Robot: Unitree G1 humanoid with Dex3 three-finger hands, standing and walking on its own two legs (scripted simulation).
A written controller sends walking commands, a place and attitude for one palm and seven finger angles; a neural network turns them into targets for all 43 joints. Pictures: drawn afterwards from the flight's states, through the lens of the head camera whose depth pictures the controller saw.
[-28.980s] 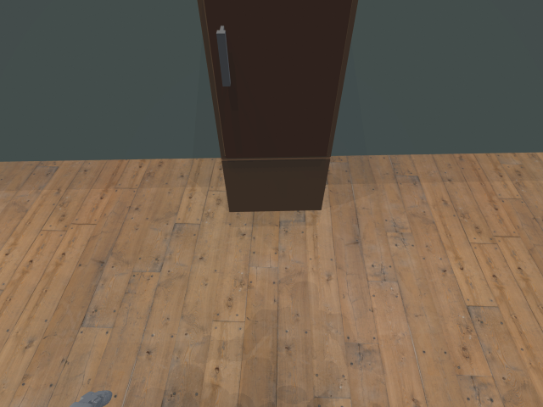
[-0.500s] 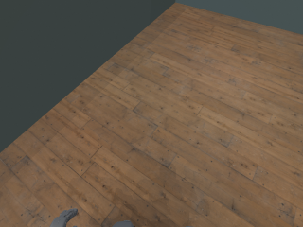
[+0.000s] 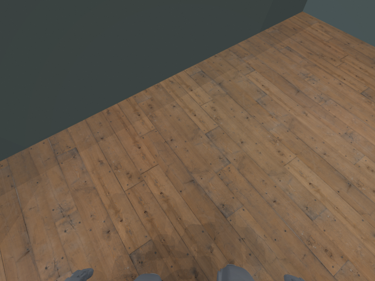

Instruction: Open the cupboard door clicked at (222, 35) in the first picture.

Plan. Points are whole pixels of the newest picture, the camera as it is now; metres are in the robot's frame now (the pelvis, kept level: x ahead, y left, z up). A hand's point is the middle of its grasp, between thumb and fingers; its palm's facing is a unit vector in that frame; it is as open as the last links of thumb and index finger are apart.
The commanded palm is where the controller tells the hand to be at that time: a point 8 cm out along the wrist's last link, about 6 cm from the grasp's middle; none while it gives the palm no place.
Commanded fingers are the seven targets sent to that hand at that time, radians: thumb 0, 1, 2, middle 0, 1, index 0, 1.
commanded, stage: turn to face it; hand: left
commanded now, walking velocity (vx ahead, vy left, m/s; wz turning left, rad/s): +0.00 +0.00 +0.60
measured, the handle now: out of the picture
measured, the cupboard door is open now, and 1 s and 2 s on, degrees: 38 38 38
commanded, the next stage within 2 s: none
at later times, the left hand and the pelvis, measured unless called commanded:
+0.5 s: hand out of the picture +0.03 +0.20 -0.17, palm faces +0.33 -0.92 -0.22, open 7.4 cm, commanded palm none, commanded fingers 0.00 0.90 0.90 -0.20 -0.30 -0.20 -0.30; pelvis +0.02 -0.02 +0.00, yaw +19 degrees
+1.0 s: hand out of the picture -0.02 +0.15 -0.17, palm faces +0.60 -0.77 -0.21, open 7.4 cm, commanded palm none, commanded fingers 0.00 0.90 0.90 -0.20 -0.30 -0.20 -0.30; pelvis +0.05 -0.05 -0.01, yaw +38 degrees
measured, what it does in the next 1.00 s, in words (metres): steps on the spot, turning left: right foot, then left foot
